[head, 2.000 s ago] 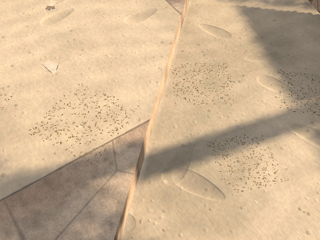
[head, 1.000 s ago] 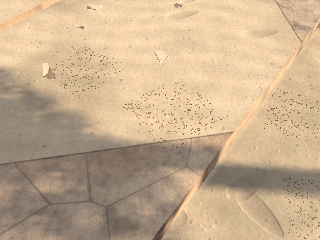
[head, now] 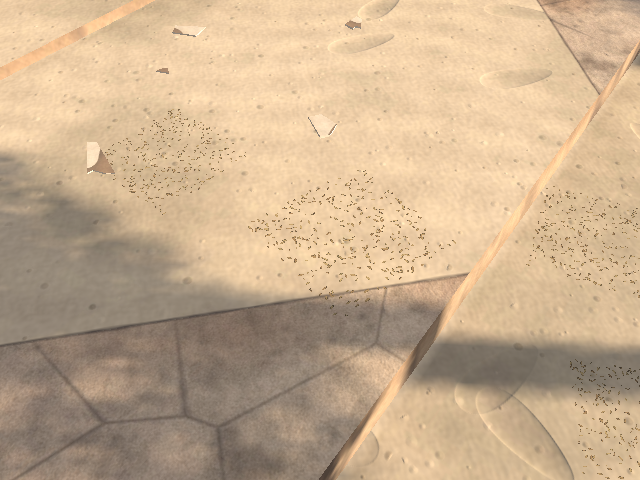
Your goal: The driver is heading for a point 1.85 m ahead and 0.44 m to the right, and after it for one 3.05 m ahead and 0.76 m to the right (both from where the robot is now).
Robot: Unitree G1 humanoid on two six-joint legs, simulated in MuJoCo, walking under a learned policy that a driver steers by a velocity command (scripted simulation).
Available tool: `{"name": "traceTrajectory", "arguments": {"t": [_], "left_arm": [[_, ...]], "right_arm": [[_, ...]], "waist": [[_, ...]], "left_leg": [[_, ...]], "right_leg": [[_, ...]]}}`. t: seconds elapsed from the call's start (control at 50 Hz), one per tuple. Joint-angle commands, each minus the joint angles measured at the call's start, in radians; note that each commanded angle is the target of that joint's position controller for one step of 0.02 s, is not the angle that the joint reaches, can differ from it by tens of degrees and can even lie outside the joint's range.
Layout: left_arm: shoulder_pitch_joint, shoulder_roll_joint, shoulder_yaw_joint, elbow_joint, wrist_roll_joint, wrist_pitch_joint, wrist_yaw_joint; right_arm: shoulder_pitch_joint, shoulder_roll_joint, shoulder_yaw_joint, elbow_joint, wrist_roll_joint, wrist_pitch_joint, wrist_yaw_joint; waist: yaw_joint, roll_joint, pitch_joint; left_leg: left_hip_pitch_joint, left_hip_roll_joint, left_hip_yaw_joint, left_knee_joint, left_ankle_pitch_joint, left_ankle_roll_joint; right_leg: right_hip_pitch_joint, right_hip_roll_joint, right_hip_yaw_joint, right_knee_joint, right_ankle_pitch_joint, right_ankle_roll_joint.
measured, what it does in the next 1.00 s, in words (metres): walks ahead: right foot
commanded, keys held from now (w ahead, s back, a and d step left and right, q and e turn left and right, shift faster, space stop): no key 0.22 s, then w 0.78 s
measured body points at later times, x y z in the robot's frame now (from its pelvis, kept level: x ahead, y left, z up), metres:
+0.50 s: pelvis +0.05 -0.02 -0.01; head +0.05 -0.03 +0.44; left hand +0.07 +0.21 -0.16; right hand -0.05 -0.25 -0.16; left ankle -0.03 +0.10 -0.74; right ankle +0.04 -0.11 -0.72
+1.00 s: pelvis +0.29 -0.06 -0.02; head +0.31 -0.06 +0.43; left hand +0.12 +0.13 -0.15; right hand +0.48 -0.27 -0.14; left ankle +0.37 +0.02 -0.55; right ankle +0.09 -0.13 -0.74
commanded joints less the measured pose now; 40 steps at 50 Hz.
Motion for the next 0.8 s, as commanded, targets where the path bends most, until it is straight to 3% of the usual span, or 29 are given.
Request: {"name": "traceTrajectory", "arguments": {"t": [0.02, 0.22, 0.24, 0.3, 0.34, 0.38, 0.4, 0.44, 0.48, 0.52, 0.54, 0.56, 0.58, 0.6, 0.62, 0.64, 0.66, 0.7, 0.76, 0.8], "left_arm": [[0.063, 0.076, 0.010, -0.006, 0.000, -0.004, 0.003], [0.077, 0.066, 0.010, -0.001, 0.000, -0.004, 0.006], [0.081, 0.060, 0.008, 0.001, 0.000, -0.003, 0.006], [0.068, 0.083, 0.022, -0.017, 0.003, 0.004, 0.002], [0.040, 0.072, 0.024, -0.045, 0.010, 0.002, -0.008], [-0.016, 0.025, 0.015, -0.090, 0.023, -0.016, -0.020], [-0.044, 0.025, 0.015, -0.114, 0.034, -0.027, -0.026], [-0.084, 0.065, 0.029, -0.159, 0.028, -0.050, -0.037], [-0.087, 0.077, 0.038, -0.187, 0.013, -0.071, -0.048], [-0.001, 0.059, 0.045, -0.175, 0.000, -0.081, -0.054], [0.110, 0.053, 0.052, -0.135, -0.005, -0.082, -0.052], [0.224, 0.088, 0.071, -0.099, -0.003, -0.085, -0.042], [0.363, 0.193, 0.098, -0.085, 0.012, -0.090, -0.027], [0.437, 0.238, 0.107, -0.049, 0.003, -0.070, -0.029], [0.323, 0.174, 0.090, -0.073, 0.007, -0.060, -0.029], [0.215, 0.144, 0.079, -0.113, 0.005, -0.065, -0.035], [0.151, 0.133, 0.072, -0.135, 0.006, -0.072, -0.037], [0.146, 0.097, 0.054, -0.132, 0.008, -0.091, -0.033], [0.238, 0.095, 0.042, -0.095, 0.005, -0.106, -0.029], [0.305, 0.094, 0.033, -0.073, 0.010, -0.104, -0.024]], "right_arm": [[0.082, -0.074, -0.011, -0.001, 0.000, -0.003, -0.003], [0.099, -0.062, -0.011, 0.004, 0.000, -0.003, -0.005], [0.106, -0.057, -0.010, 0.006, -0.002, -0.003, -0.005], [0.115, -0.092, -0.029, -0.006, -0.007, 0.005, -0.003], [0.156, -0.106, -0.040, -0.015, -0.010, 0.009, 0.003], [0.237, -0.141, -0.057, -0.002, -0.009, 0.002, 0.003], [0.242, -0.156, -0.066, -0.003, -0.011, -0.003, 0.005], [0.237, -0.165, -0.075, -0.013, -0.022, -0.018, 0.010], [0.198, -0.156, -0.078, -0.026, -0.018, -0.033, 0.012], [0.127, -0.157, -0.081, -0.048, -0.005, -0.041, 0.014], [0.095, -0.155, -0.080, -0.059, 0.001, -0.043, 0.016], [0.089, -0.138, -0.074, -0.069, -0.001, -0.053, 0.021], [0.067, -0.065, -0.052, -0.107, -0.001, -0.065, 0.031], [0.081, -0.076, -0.059, -0.130, -0.015, -0.067, 0.038], [0.053, -0.101, -0.068, -0.131, -0.039, -0.061, 0.045], [0.025, -0.073, -0.062, -0.135, -0.039, -0.066, 0.057], [0.028, -0.054, -0.060, -0.133, -0.029, -0.070, 0.064], [0.041, -0.064, -0.067, -0.129, -0.032, -0.062, 0.072], [-0.012, -0.074, -0.076, -0.152, -0.028, -0.045, 0.074], [-0.088, -0.051, -0.069, -0.182, -0.029, -0.037, 0.075]], "waist": [[0.000, 0.003, 0.053], [0.000, 0.004, 0.057], [-0.001, 0.005, 0.038], [-0.009, 0.028, 0.078], [-0.034, 0.058, 0.153], [-0.069, 0.153, 0.188], [-0.076, 0.154, 0.211], [-0.073, 0.125, 0.200], [-0.045, 0.119, 0.178], [0.020, 0.113, 0.136], [0.072, 0.083, 0.104], [0.117, 0.009, 0.044], [0.167, -0.222, -0.030], [0.147, -0.311, -0.027], [0.076, -0.132, 0.070], [0.043, -0.045, 0.125], [0.010, -0.021, 0.131], [-0.018, -0.033, 0.097], [-0.019, -0.056, 0.068], [0.002, -0.086, 0.061]], "left_leg": [[-0.090, 0.117, -0.090, -0.074, 0.137, 0.020], [-0.087, 0.118, -0.087, -0.068, 0.148, 0.019], [-0.081, 0.111, -0.085, -0.080, 0.076, 0.022], [-0.130, 0.082, -0.099, -0.073, -0.282, 0.061], [-0.152, 0.124, -0.188, -0.105, -0.504, 0.111], [-0.072, 0.262, -0.387, -0.211, -0.601, 0.187], [-0.062, 0.328, -0.456, -0.243, -0.567, 0.222], [-0.016, 0.362, -0.472, -0.250, -0.433, 0.247], [-0.002, 0.329, -0.375, -0.217, -0.266, 0.212], [-0.110, 0.259, -0.241, -0.155, -0.110, 0.159], [-0.216, 0.211, -0.172, -0.075, -0.035, 0.130], [-0.317, 0.149, -0.093, 0.085, 0.064, 0.099], [-0.457, 0.029, 0.057, 0.418, -0.046, 0.043], [-0.597, -0.029, 0.087, 0.654, -0.291, 0.032], [-0.630, 0.058, 0.034, 0.795, -0.227, 0.048], [-0.631, 0.096, 0.021, 0.816, -0.119, 0.054], [-0.593, 0.120, 0.023, 0.792, -0.044, 0.051], [-0.550, 0.128, 0.052, 0.768, 0.012, 0.035], [-0.606, 0.111, 0.099, 0.747, 0.032, 0.020], [-0.658, 0.092, 0.138, 0.770, 0.017, 0.011]], "right_leg": [[0.026, -0.102, 0.094, -0.054, 0.089, -0.024], [0.026, -0.102, 0.093, -0.049, 0.099, -0.026], [0.033, -0.094, 0.091, -0.057, 0.033, -0.027], [-0.037, -0.039, 0.063, 0.003, -0.278, -0.055], [-0.176, -0.012, 0.051, 0.084, -0.417, -0.071], [-0.319, 0.022, -0.035, 0.266, -0.301, -0.062], [-0.371, -0.009, -0.049, 0.338, -0.245, -0.061], [-0.445, -0.047, -0.018, 0.420, -0.278, -0.066], [-0.397, -0.062, -0.016, 0.337, -0.256, -0.066], [-0.153, -0.018, -0.071, 0.172, -0.128, -0.065], [0.057, 0.031, -0.103, 0.081, -0.063, -0.062], [0.265, 0.014, -0.049, 0.039, -0.065, -0.064], [0.400, -0.246, 0.321, -0.147, -0.309, -0.116], [0.394, -0.388, 0.620, -0.249, -0.381, -0.199], [0.274, -0.376, 0.579, -0.238, -0.454, -0.203], [0.174, -0.341, 0.487, -0.247, -0.396, -0.194], [0.121, -0.296, 0.388, -0.262, -0.275, -0.178], [0.118, -0.233, 0.250, -0.259, -0.030, -0.158], [0.191, -0.212, 0.142, -0.214, 0.337, -0.159], [0.223, -0.210, 0.111, -0.199, 0.467, -0.173]]}}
